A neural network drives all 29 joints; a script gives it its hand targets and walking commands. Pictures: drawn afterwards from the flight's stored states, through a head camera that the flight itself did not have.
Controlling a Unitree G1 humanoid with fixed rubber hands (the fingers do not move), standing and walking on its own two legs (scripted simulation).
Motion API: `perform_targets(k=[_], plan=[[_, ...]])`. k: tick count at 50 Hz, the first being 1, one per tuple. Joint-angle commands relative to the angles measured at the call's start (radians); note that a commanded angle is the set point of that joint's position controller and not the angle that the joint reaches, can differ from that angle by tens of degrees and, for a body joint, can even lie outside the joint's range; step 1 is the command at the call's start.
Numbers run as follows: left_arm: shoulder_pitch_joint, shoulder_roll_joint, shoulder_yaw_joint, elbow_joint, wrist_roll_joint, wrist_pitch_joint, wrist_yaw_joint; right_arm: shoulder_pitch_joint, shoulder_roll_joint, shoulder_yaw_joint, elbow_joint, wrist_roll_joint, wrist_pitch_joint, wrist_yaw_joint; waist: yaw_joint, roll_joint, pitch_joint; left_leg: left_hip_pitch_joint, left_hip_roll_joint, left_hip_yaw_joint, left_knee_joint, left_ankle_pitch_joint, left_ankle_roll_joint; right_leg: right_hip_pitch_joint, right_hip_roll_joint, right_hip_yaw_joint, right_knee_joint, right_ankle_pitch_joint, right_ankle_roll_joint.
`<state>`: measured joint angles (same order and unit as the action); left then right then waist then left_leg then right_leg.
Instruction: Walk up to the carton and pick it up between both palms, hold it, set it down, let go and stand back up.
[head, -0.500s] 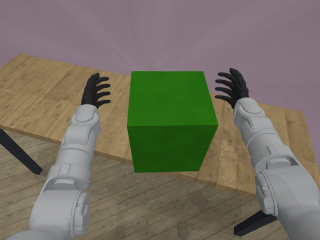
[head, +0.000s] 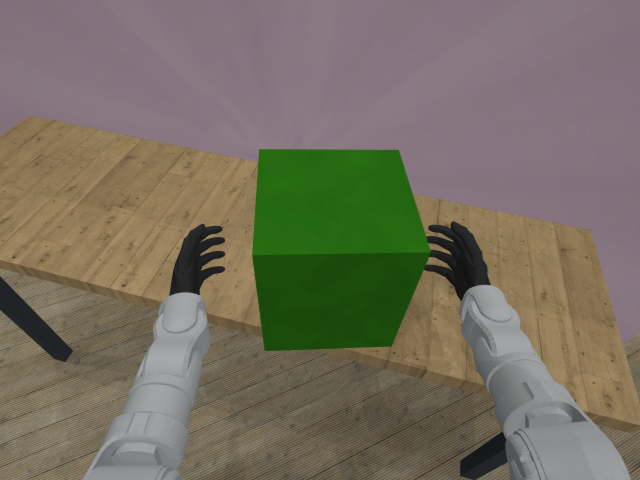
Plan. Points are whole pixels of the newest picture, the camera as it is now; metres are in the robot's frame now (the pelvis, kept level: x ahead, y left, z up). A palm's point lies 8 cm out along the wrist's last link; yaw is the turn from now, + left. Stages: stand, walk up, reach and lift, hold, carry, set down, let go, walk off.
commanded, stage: set down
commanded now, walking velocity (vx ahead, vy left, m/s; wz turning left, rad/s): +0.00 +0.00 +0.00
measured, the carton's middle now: (329, 253) +0.44 +0.02 +0.00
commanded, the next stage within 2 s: let go in 1.82 s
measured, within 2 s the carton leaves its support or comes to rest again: neither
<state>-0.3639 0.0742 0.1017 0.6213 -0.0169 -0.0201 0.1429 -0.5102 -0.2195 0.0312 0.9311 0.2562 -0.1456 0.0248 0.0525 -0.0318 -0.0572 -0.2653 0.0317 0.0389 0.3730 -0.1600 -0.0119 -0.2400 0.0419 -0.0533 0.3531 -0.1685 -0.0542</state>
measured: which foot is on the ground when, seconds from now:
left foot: down 0.00-1.00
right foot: down 0.00-1.00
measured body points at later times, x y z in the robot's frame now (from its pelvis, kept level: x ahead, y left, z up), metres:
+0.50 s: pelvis +0.01 +0.00 +0.00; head +0.01 +0.02 +0.45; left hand +0.28 +0.20 -0.02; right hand +0.30 -0.20 -0.02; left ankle +0.02 +0.13 -0.75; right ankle +0.01 -0.08 -0.75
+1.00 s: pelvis +0.03 +0.00 +0.00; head +0.02 +0.02 +0.45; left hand +0.25 +0.21 -0.05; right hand +0.26 -0.21 -0.05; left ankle +0.02 +0.13 -0.75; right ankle +0.01 -0.08 -0.75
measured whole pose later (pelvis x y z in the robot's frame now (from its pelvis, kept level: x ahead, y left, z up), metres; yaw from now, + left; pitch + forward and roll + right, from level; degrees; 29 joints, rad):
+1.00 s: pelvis +0.03 +0.00 +0.00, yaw -1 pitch -2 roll +0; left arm 0.09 0.12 0.04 0.62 -0.02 -0.23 0.08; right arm 0.01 -0.21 0.10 0.88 0.20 -0.42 0.04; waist 0.03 -0.04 0.00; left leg -0.11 0.02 0.05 0.37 -0.23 -0.01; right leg -0.10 0.04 -0.02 0.38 -0.24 -0.05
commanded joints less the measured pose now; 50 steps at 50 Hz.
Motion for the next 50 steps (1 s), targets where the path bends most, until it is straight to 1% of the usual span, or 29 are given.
perform_targets(k=[1, 5, 8, 9, 10, 11, 12, 14, 16, 19, 21, 22, 24, 27, 28, 29, 32, 33, 35, 36, 37, 38, 40, 41, 43, 45, 46, 47, 50], plan=[[-0.228, 0.044, -0.003, -0.142, 0.005, -0.06, 0.012, -0.238, -0.138, -0.02, -0.141, 0.004, -0.059, 0.01, 0.005, -0.001, -0.308, 0.124, -0.024, -0.009, -0.011, 0.203, 0.01, 0.097, -0.008, 0.07, -0.036, 0.087, 0.039], [-0.132, 0.025, -0.011, -0.142, 0.015, -0.09, 0.009, -0.132, -0.132, -0.001, -0.124, 0.018, -0.092, 0.017, -0.001, -0.003, -0.279, 0.137, -0.025, -0.014, -0.012, 0.232, 0.008, 0.117, -0.01, 0.08, -0.033, 0.139, 0.034], [-0.087, 0.033, -0.022, -0.155, 0.006, -0.134, 0.01, -0.088, -0.129, 0.007, -0.172, 0.027, -0.137, 0.024, 0.005, -0.004, -0.288, 0.136, -0.029, -0.012, -0.002, 0.245, 0.008, 0.123, -0.015, 0.086, -0.027, 0.164, 0.033], [-0.067, 0.032, -0.02, -0.153, 0.013, -0.148, 0.012, -0.068, -0.129, 0.013, -0.166, 0.029, -0.149, 0.026, 0.007, -0.001, -0.266, 0.133, -0.029, -0.011, -0.004, 0.249, 0.006, 0.126, -0.015, 0.088, -0.026, 0.169, 0.031], [-0.041, 0.024, -0.026, -0.141, 0.013, -0.157, 0.01, -0.04, -0.128, 0.017, -0.153, 0.03, -0.158, 0.028, -0.003, -0.008, -0.252, 0.138, -0.028, -0.013, -0.006, 0.248, 0.007, 0.127, -0.016, 0.089, -0.028, 0.178, 0.032], [-0.014, 0.023, -0.023, -0.139, 0.016, -0.169, 0.008, -0.009, -0.123, 0.028, -0.152, 0.034, -0.17, 0.029, 0.003, -0.01, -0.238, 0.134, -0.029, -0.014, -0.004, 0.26, 0.009, 0.138, -0.019, 0.093, -0.025, 0.201, 0.031], [0.013, 0.019, -0.024, -0.136, 0.024, -0.18, 0.006, 0.022, -0.128, 0.031, -0.129, 0.038, -0.181, 0.031, -0.001, 0.003, -0.229, 0.143, -0.028, -0.016, -0.005, 0.271, 0.004, 0.14, -0.018, 0.094, -0.023, 0.215, 0.028], [0.047, 0.022, -0.026, -0.148, 0.023, -0.204, 0.001, 0.06, -0.125, 0.036, -0.132, 0.04, -0.21, 0.028, -0.011, -0.002, -0.217, 0.143, -0.029, -0.016, -0.003, 0.271, 0.004, 0.149, -0.022, 0.099, -0.023, 0.233, 0.029], [0.06, 0.031, -0.036, -0.165, 0.009, -0.241, 0.001, 0.084, -0.116, 0.038, -0.161, 0.041, -0.242, 0.03, -0.011, 0.0, -0.206, 0.128, -0.031, -0.014, -0.003, 0.247, 0.004, 0.141, -0.028, 0.104, -0.02, 0.218, 0.029], [0.097, 0.026, -0.053, -0.134, 0.01, -0.283, 0.009, 0.127, -0.117, 0.028, -0.14, 0.032, -0.276, 0.043, -0.01, 0.017, -0.165, 0.137, -0.025, -0.015, -0.008, 0.195, -0.002, 0.093, -0.027, 0.096, -0.027, 0.115, 0.016], [0.115, 0.029, -0.063, -0.117, -0.003, -0.309, 0.012, 0.15, -0.109, 0.03, -0.145, 0.031, -0.291, 0.048, -0.008, 0.016, -0.161, 0.126, -0.024, -0.015, -0.006, 0.164, 0.001, 0.078, -0.033, 0.1, -0.025, 0.074, 0.014], [0.129, 0.028, -0.073, -0.113, -0.012, -0.324, 0.011, 0.171, -0.107, 0.025, -0.143, 0.025, -0.302, 0.047, -0.019, 0.007, -0.161, 0.126, -0.024, -0.016, -0.002, 0.16, 0.001, 0.076, -0.034, 0.101, -0.023, 0.074, 0.016], [0.138, 0.036, -0.073, -0.089, -0.016, -0.35, 0.009, 0.185, -0.107, 0.022, -0.134, 0.013, -0.323, 0.047, -0.021, 0.006, -0.159, 0.122, -0.026, -0.015, 0.007, 0.154, -0.004, 0.072, -0.035, 0.101, -0.015, 0.069, 0.017], [0.166, 0.041, -0.076, -0.055, -0.019, -0.381, 0.006, 0.212, -0.103, 0.027, -0.107, 0.007, -0.352, 0.046, -0.02, -0.001, -0.145, 0.112, -0.026, -0.016, 0.017, 0.144, -0.005, 0.072, -0.037, 0.102, -0.003, 0.07, 0.018], [0.18, 0.038, -0.077, -0.043, -0.019, -0.389, 0.005, 0.224, -0.1, 0.037, -0.102, 0.009, -0.359, 0.049, -0.012, 0.001, -0.138, 0.116, -0.024, -0.017, 0.017, 0.143, -0.005, 0.067, -0.036, 0.101, -0.001, 0.061, 0.016], [0.18, 0.043, -0.076, -0.037, -0.021, -0.394, 0.004, 0.224, -0.098, 0.04, -0.099, 0.012, -0.363, 0.05, -0.012, 0.0, -0.136, 0.115, -0.025, -0.014, 0.02, 0.137, -0.005, 0.062, -0.038, 0.103, -0.001, 0.049, 0.016], [0.2, 0.044, -0.075, -0.002, -0.018, -0.395, -0.003, 0.249, -0.097, 0.05, -0.067, 0.003, -0.378, 0.047, -0.014, -0.002, -0.12, 0.123, -0.026, -0.012, 0.029, 0.147, -0.008, 0.055, -0.038, 0.103, 0.006, 0.067, 0.019], [0.208, 0.046, -0.076, -0.018, -0.021, -0.397, -0.004, 0.26, -0.099, 0.048, -0.071, 0.004, -0.385, 0.047, -0.014, 0.0, -0.128, 0.131, -0.026, -0.013, 0.034, 0.161, -0.011, 0.058, -0.036, 0.1, 0.009, 0.078, 0.018], [0.22, 0.05, -0.078, -0.006, -0.015, -0.385, -0.01, 0.274, -0.108, 0.047, -0.055, -0.004, -0.386, 0.045, -0.024, 0.003, -0.127, 0.145, -0.026, -0.013, 0.034, 0.168, -0.014, 0.062, -0.036, 0.1, 0.006, 0.094, 0.017], [0.224, 0.055, -0.078, -0.013, -0.016, -0.378, -0.011, 0.277, -0.115, 0.041, -0.062, -0.009, -0.385, 0.045, -0.025, 0.008, -0.126, 0.151, -0.026, -0.013, 0.031, 0.165, -0.016, 0.062, -0.034, 0.097, 0.003, 0.087, 0.015], [0.219, 0.063, -0.073, -0.011, -0.021, -0.37, -0.013, 0.271, -0.107, 0.047, -0.072, -0.013, -0.379, 0.043, -0.021, -0.01, -0.112, 0.139, -0.027, -0.009, 0.028, 0.141, -0.01, 0.065, -0.037, 0.101, 0.0, 0.068, 0.019], [0.23, 0.065, -0.066, 0.011, -0.011, -0.35, -0.016, 0.286, -0.108, 0.052, -0.045, -0.021, -0.364, 0.042, -0.019, -0.005, -0.085, 0.137, -0.028, -0.007, 0.022, 0.134, -0.009, 0.069, -0.04, 0.105, -0.001, 0.072, 0.021], [0.237, 0.081, -0.066, -0.028, -0.023, -0.323, -0.023, 0.297, -0.097, 0.048, -0.087, -0.027, -0.348, 0.034, -0.016, -0.015, -0.1, 0.147, -0.028, -0.002, 0.011, 0.129, -0.005, 0.085, -0.041, 0.106, -0.008, 0.083, 0.024], [0.254, 0.081, -0.066, -0.025, -0.019, -0.307, -0.026, 0.308, -0.1, 0.048, -0.089, -0.032, -0.338, 0.033, -0.018, -0.021, -0.091, 0.15, -0.028, 0.0, 0.008, 0.133, -0.003, 0.094, -0.041, 0.105, -0.01, 0.093, 0.025], [0.287, 0.09, -0.06, -0.05, -0.02, -0.287, -0.035, 0.343, -0.093, 0.05, -0.115, -0.04, -0.328, 0.026, -0.016, -0.027, -0.089, 0.169, -0.031, 0.003, 0.005, 0.159, -0.001, 0.119, -0.043, 0.106, -0.014, 0.142, 0.029], [0.326, 0.09, -0.054, -0.063, -0.005, -0.26, -0.046, 0.387, -0.09, 0.056, -0.102, -0.046, -0.311, 0.022, -0.015, -0.01, -0.066, 0.188, -0.032, 0.003, -0.005, 0.188, -0.003, 0.144, -0.044, 0.106, -0.02, 0.198, 0.03], [0.338, 0.1, -0.054, -0.097, -0.009, -0.254, -0.052, 0.399, -0.087, 0.052, -0.135, -0.048, -0.31, 0.017, -0.018, -0.01, -0.078, 0.203, -0.032, 0.004, -0.006, 0.207, -0.003, 0.157, -0.044, 0.105, -0.022, 0.228, 0.032], [0.358, 0.095, -0.052, -0.097, 0.002, -0.237, -0.055, 0.417, -0.093, 0.048, -0.116, -0.055, -0.302, 0.018, -0.018, 0.011, -0.061, 0.215, -0.031, 0.002, -0.01, 0.226, -0.009, 0.154, -0.039, 0.099, -0.025, 0.238, 0.027], [0.39, 0.11, -0.05, -0.131, 0.003, -0.199, -0.069, 0.453, -0.08, 0.044, -0.152, -0.069, -0.281, 0.015, -0.015, 0.013, -0.032, 0.232, -0.031, 0.004, -0.022, 0.223, -0.007, 0.15, -0.044, 0.099, -0.048, 0.219, 0.024]])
